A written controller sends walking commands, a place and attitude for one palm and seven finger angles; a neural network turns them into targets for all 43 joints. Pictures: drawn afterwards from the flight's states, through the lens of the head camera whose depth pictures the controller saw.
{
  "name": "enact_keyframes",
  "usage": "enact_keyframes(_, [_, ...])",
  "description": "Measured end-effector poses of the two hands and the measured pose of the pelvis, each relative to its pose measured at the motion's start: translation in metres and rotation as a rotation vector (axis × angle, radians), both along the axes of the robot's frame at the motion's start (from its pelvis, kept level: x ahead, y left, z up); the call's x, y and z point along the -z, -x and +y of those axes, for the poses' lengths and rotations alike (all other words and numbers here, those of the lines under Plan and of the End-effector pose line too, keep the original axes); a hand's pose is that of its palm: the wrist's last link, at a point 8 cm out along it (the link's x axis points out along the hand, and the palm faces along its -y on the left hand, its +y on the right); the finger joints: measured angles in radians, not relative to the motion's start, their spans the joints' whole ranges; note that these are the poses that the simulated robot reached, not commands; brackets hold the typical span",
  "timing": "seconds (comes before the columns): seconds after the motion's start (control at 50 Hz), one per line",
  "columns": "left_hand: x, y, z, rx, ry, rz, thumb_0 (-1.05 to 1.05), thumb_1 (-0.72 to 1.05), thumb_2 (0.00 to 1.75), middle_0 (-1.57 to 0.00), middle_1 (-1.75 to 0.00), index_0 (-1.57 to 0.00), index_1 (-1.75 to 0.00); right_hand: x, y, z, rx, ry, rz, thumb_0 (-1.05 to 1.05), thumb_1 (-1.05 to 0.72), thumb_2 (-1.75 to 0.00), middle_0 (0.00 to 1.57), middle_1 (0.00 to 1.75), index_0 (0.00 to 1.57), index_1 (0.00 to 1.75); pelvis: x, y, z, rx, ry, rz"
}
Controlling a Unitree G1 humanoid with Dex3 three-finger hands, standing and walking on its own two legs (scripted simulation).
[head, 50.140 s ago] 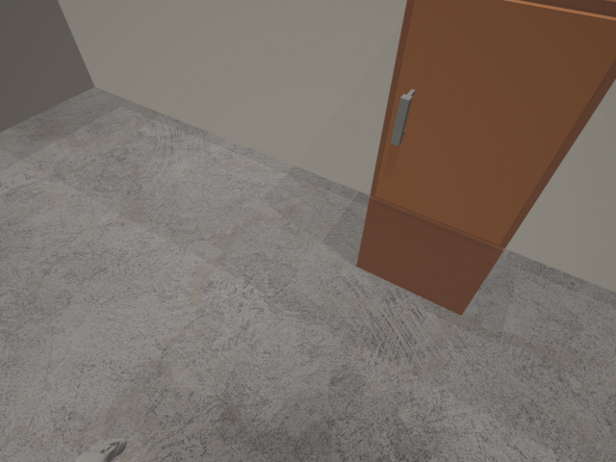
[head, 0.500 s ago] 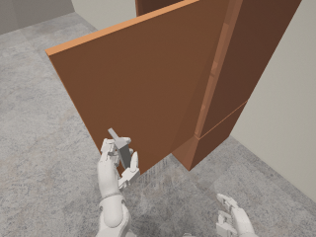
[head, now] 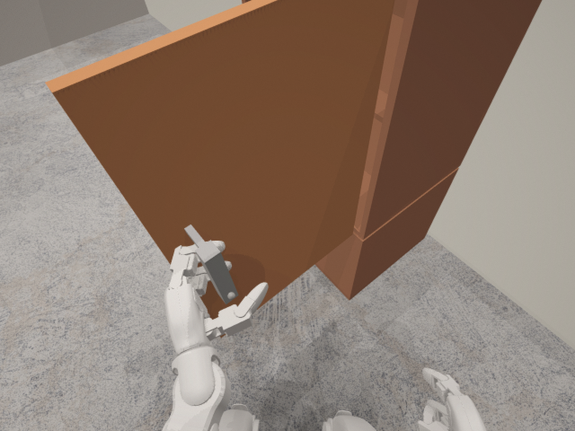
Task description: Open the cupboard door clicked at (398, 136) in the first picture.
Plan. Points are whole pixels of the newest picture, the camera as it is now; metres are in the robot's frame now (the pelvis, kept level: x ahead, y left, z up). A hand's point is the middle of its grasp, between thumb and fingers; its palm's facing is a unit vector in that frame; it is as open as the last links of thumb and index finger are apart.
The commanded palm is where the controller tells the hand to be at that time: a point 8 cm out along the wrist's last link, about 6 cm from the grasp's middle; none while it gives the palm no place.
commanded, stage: open thumb and fingers to let go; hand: left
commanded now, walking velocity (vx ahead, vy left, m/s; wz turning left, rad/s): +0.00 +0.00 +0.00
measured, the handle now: (211, 264) +0.33 +0.12 +0.05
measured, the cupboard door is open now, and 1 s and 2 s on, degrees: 91 91 91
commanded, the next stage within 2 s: slide the hand sideways off the handle in 0.44 s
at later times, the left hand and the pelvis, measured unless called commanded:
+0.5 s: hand (230, 295) +0.29 +0.08 +0.04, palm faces +0.21 -0.98 +0.00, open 15.3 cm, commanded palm +0.25 +0.13 +0.04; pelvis -0.01 +0.05 +0.00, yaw -2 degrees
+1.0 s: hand (206, 333) +0.24 +0.11 +0.04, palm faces -0.17 -0.99 +0.02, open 16.3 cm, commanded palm +0.22 +0.17 +0.04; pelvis -0.01 +0.08 -0.01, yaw -3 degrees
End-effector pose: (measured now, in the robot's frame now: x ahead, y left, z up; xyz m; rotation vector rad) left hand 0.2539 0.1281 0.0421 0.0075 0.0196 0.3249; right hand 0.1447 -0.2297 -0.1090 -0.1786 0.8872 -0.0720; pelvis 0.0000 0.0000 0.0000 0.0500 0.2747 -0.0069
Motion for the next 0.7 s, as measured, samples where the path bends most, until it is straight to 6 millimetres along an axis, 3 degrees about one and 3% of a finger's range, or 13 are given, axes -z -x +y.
enact_keyframes(0.12, [0.001, 0.001, 0.002, 0.025, 0.015, -0.015, 0.0, -0.22, 0.42, -0.32, -1.22, -0.34, -1.22, 0.001, 0.004, 0.004, 0.007, 0.009, 0.001, 0.01, -0.91, -0.9, 0.2, 0.3, 0.2, 0.3, 0.002, 0.004, 0.007, 0.002, 0.008, -0.002])
enact_keyframes(0.24, [0.002, -0.001, 0.003, 0.036, 0.023, -0.019, 0.0, -0.41, 0.34, -0.29, -1.09, -0.32, -1.08, -0.002, 0.004, 0.017, 0.003, 0.013, -0.01, 0.01, -0.91, -0.9, 0.2, 0.3, 0.2, 0.3, 0.002, 0.008, 0.019, 0.004, 0.018, -0.003])
enact_keyframes(0.48, [0.001, -0.006, 0.004, 0.103, 0.009, -0.019, -0.01, -0.49, 0.3, -0.25, -0.61, -0.26, -0.6, -0.011, 0.0, 0.055, -0.013, 0.003, -0.051, 0.01, -0.91, -0.9, 0.2, 0.3, 0.2, 0.3, 0.003, 0.01, 0.045, 0.018, 0.046, -0.009])
enact_keyframes(0.58, [0.001, -0.005, 0.009, 0.134, -0.001, -0.018, -0.01, -0.5, 0.3, -0.3, -0.54, -0.3, -0.53, -0.014, 0.0, 0.067, -0.025, -0.001, -0.059, 0.01, -0.91, -0.9, 0.2, 0.3, 0.21, 0.3, 0.003, 0.011, 0.053, 0.018, 0.055, -0.016])
enact_keyframes(0.7, [0.002, -0.001, 0.029, 0.512, -0.093, -0.049, -0.01, -0.5, 0.3, -0.24, -0.42, -0.17, -0.41, -0.014, 0.006, 0.069, -0.007, 0.007, -0.061, 0.01, -0.9, -0.9, 0.2, 0.3, 0.21, 0.3, 0.007, 0.015, 0.063, 0.014, 0.064, -0.022])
